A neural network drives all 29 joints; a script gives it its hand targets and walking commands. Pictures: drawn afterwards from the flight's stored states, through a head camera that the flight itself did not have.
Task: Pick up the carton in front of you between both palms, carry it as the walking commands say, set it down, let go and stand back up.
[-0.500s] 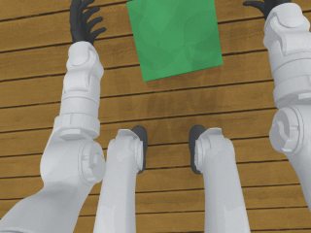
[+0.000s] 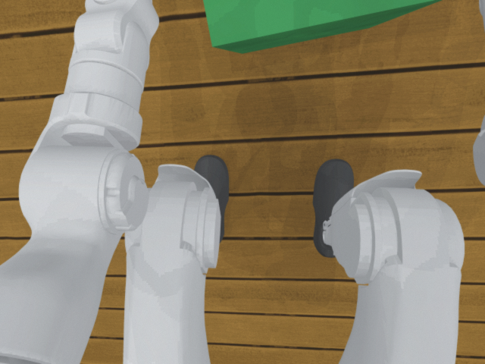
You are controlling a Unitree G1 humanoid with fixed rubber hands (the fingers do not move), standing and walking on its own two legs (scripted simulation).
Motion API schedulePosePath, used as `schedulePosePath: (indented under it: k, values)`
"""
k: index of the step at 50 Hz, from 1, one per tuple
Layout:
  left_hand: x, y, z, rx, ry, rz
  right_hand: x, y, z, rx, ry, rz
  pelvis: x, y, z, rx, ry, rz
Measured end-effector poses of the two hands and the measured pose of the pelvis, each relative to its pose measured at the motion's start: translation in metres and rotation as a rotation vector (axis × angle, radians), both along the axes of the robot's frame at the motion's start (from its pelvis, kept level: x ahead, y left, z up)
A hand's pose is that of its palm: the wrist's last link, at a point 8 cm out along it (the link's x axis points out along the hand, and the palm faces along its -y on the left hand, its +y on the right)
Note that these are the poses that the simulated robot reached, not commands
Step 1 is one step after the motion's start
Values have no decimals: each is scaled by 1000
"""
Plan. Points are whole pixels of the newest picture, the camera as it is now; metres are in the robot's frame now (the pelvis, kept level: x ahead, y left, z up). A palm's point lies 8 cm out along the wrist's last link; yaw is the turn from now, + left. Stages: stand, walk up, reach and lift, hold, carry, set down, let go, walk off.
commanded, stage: reach and lift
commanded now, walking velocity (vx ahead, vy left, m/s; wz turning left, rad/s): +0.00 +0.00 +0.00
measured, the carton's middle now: out of the picture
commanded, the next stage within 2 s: none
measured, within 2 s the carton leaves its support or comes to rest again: leaves its support in 0.78 s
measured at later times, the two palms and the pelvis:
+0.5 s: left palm out of the picture +0.55 +0.11 -0.18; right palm out of the picture +0.58 -0.19 -0.18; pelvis +0.00 +0.00 +0.00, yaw +0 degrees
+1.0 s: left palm out of the picture +0.54 +0.10 -0.09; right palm out of the picture +0.54 -0.20 -0.11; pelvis +0.01 +0.01 +0.01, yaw -2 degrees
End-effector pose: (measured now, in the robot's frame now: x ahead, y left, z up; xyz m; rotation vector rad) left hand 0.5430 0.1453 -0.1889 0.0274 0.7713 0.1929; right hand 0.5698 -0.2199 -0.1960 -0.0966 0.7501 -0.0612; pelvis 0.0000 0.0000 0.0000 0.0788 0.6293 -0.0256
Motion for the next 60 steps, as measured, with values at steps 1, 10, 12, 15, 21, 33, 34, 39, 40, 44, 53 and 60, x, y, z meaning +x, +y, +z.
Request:
schedulePosePath:
  k: [1, 10, 12, 15, 21, 33, 34, 39, 40, 44, 53, 60]
  values:
    - [2, 1, 0, 3, -5, 3, 1, 1, -2, 0, -4, 2, 2, -1, -2, 1, -3, 0]
    - [7, -11, 4, -2, -18, -6, 13, 4, 12, 11, -43, 16, 10, -1, -7, 10, 5, 1]
    - [6, -14, 6, -4, -18, -9, 10, 4, 13, 12, -35, 16, 11, -1, -7, 10, 11, -1]
    - [6, -17, 12, -9, -33, -14, 6, 4, 15, 11, -29, 16, 9, 0, -6, 9, 14, -3]
    - [2, -21, 12, -21, -20, -24, 2, 14, 15, 21, -20, 38, 4, 1, -4, 7, 6, -4]
    - [15, -31, 16, -45, -12, -19, 11, 27, 18, 16, 10, 81, 3, 0, -10, 4, -14, 8]
    - [16, -31, 16, -47, -12, -17, 10, 27, 17, 22, 10, 84, 4, -1, -11, 2, -8, 10]
    - [23, -30, 22, -51, -25, 0, 5, 28, 16, 34, 1, 81, 10, -3, -14, -6, 21, 11]
    - [23, -31, 25, -48, -30, 3, 3, 28, 17, 34, 1, 76, 11, -3, -14, -6, 27, 10]
    - [19, -35, 47, -36, -69, 30, -7, 29, 28, 26, -3, 34, 14, -1, -10, -5, 42, -6]
    - [-10, -53, 127, -79, -124, 14, -37, 12, 126, 39, -49, -60, 7, 11, 20, -14, 68, -45]
    - [-29, -50, 188, -65, -100, -9, -58, 16, 191, 31, -26, -73, -4, 17, 58, -12, 83, -70]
